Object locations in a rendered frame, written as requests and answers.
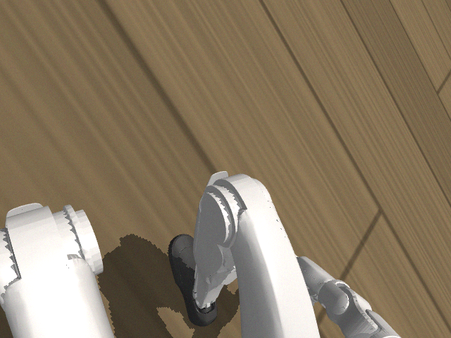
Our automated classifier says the right robot foot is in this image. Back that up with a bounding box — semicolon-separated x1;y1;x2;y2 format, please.
168;234;217;327

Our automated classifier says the right robot hand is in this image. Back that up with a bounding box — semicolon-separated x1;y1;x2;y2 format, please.
296;256;335;306

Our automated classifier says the right robot arm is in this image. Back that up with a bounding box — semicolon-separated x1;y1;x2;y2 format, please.
318;280;401;338

